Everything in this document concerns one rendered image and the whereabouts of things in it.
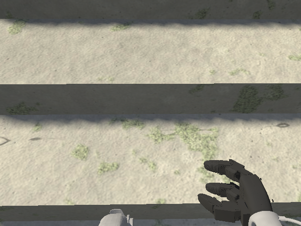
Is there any robot right forearm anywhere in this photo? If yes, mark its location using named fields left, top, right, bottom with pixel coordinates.
left=248, top=211, right=284, bottom=226

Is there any left robot shin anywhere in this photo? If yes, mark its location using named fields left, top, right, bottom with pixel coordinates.
left=100, top=209, right=124, bottom=222

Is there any robot right hand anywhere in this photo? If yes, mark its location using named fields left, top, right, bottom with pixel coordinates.
left=198, top=159, right=274, bottom=226

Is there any robot left thigh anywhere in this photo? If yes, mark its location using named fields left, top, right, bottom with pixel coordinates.
left=99, top=213, right=135, bottom=226

